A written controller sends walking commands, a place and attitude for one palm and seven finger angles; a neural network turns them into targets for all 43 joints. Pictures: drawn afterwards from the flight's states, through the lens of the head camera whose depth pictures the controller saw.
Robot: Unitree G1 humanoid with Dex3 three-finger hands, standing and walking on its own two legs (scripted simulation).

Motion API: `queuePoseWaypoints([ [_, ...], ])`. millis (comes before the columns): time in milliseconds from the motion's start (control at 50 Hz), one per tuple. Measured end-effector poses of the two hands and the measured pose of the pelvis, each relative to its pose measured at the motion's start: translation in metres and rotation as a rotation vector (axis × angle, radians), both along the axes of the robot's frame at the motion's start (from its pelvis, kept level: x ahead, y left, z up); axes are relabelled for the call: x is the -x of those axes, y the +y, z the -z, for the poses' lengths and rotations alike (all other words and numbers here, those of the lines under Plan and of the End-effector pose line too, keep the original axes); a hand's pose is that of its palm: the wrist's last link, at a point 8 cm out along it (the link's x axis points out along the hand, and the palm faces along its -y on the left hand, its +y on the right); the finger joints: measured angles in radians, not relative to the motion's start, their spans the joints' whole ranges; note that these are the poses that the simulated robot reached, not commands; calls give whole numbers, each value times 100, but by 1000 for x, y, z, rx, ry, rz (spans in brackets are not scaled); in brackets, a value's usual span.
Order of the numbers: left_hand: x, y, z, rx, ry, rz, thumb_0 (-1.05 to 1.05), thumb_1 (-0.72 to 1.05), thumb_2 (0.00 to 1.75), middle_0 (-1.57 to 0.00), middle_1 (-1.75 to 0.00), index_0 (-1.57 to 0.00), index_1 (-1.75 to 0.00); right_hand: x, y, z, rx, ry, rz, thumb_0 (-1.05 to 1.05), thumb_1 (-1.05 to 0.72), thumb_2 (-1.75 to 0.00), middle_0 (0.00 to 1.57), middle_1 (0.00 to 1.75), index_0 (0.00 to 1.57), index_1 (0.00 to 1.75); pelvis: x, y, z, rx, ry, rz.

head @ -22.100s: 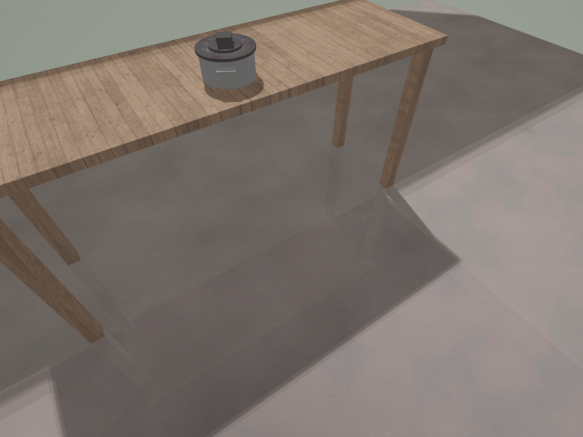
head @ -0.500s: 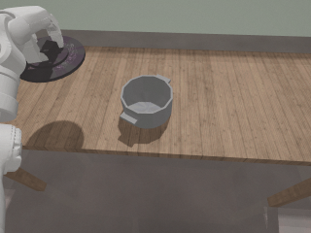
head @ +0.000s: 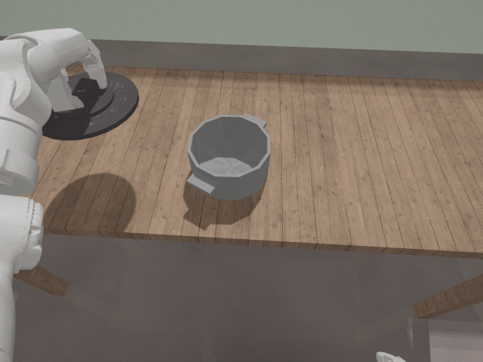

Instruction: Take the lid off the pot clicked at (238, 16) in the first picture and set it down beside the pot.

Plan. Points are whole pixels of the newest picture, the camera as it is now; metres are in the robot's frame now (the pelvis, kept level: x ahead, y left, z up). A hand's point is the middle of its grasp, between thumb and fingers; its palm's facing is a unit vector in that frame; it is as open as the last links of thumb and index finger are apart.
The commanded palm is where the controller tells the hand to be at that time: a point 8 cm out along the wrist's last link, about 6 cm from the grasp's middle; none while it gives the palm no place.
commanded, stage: lower the lid onto the table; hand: left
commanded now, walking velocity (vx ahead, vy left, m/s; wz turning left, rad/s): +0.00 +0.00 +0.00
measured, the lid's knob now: (79, 89) +0.51 +0.25 +0.16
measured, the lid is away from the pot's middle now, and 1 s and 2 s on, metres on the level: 0.24 0.22 0.24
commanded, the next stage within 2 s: none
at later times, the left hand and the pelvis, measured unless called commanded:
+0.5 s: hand (90, 104) +0.48 +0.23 +0.16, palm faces -0.35 -0.05 -0.93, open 8.0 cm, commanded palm +0.47 +0.24 +0.22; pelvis +0.00 +0.00 +0.00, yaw +0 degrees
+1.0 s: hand (92, 128) +0.46 +0.24 +0.12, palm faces -0.44 -0.05 -0.90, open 8.0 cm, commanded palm +0.48 +0.24 +0.19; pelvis -0.01 -0.01 +0.00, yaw -1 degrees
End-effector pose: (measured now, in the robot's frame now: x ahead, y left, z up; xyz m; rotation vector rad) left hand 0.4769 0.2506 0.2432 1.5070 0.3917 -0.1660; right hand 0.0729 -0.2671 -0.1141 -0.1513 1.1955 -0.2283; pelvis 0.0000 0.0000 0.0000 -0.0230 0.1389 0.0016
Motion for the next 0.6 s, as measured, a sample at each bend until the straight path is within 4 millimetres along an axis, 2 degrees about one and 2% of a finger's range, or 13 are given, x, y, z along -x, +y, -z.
queuePoseWaypoints([
  [200, -2, -7, 11, -3, 7, 45, 3, 15, 100, -71, -101, -63, -91, 6, -1, 3, 0, 41, 3, 0, -91, -90, 20, 30, 20, 30, -4, 2, 0, 1, 9, -6],
  [400, -2, -20, 23, -3, 2, 78, 3, 15, 100, -71, -101, -63, -91, -2, 3, 5, -25, 12, 0, 0, -91, -90, 20, 30, 20, 30, -4, 1, 1, 0, 9, -1],
  [600, 7, -20, 33, 2, 20, 65, 3, 15, 100, -71, -101, -63, -91, -6, 0, 6, -35, -4, -8, 0, -91, -90, 20, 30, 20, 30, -2, -5, 1, -2, 3, -1],
])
